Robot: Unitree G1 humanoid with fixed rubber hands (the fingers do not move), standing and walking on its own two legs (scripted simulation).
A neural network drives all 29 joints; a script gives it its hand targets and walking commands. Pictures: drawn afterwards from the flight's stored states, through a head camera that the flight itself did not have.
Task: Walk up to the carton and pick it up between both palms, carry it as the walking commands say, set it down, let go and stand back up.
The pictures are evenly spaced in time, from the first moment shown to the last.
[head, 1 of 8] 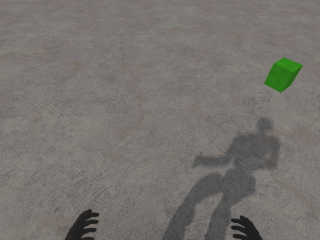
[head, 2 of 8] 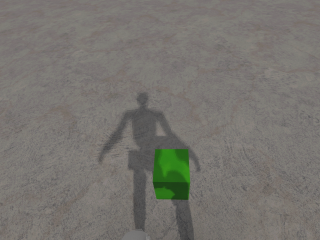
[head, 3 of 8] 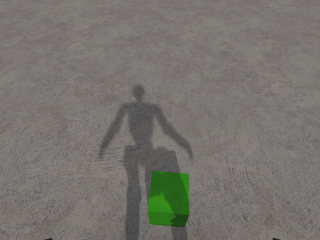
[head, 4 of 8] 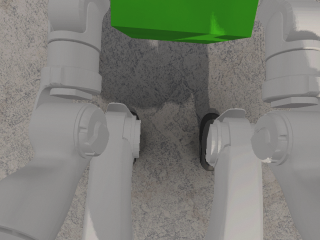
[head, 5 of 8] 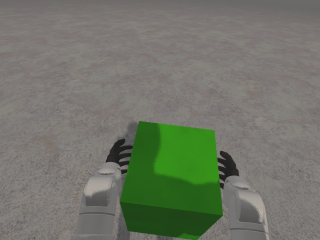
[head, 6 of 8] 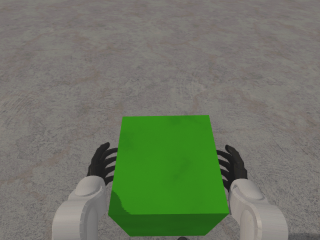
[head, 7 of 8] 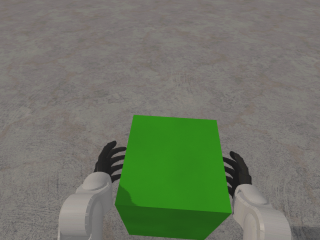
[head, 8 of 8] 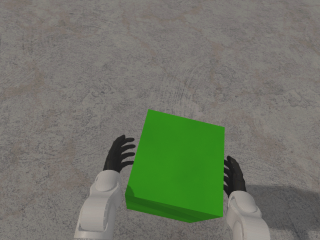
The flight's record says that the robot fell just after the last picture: yes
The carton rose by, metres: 0.69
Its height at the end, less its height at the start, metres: +0.51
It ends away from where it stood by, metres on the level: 4.17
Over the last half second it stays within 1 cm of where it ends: no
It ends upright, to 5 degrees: yes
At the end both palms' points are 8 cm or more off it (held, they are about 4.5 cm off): no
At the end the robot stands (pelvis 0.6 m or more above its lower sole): yes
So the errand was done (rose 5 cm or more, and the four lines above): no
